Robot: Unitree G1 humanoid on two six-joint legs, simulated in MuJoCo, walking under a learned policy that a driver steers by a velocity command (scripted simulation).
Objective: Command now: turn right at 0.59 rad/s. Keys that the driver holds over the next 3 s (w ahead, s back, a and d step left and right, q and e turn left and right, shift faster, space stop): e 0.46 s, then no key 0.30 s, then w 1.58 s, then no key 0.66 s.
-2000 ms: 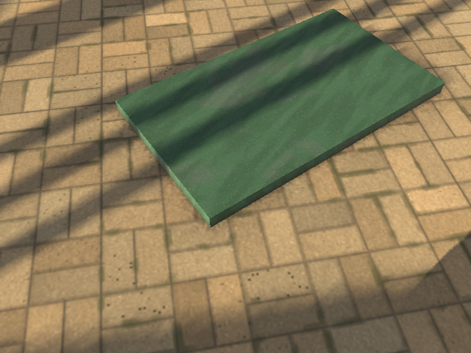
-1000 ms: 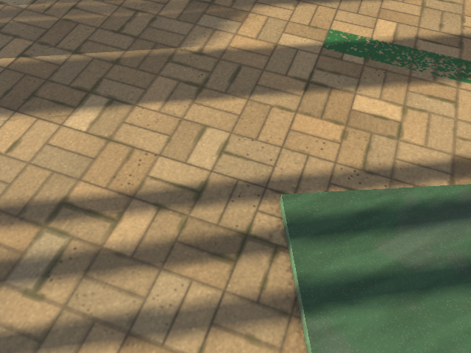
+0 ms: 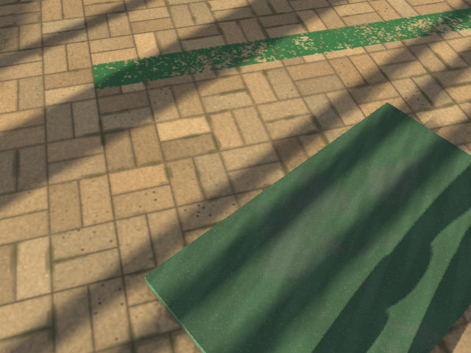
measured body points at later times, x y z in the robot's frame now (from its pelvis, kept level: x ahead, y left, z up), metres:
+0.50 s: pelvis -0.01 -0.04 +0.00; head +0.02 -0.06 +0.45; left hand +0.23 +0.19 -0.07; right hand +0.08 -0.34 -0.10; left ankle +0.04 +0.10 -0.71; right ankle -0.02 -0.13 -0.74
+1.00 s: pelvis +0.00 -0.05 +0.00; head -0.01 -0.06 +0.45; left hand +0.18 +0.16 -0.11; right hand +0.03 -0.33 -0.11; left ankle +0.03 +0.07 -0.70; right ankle -0.10 -0.14 -0.74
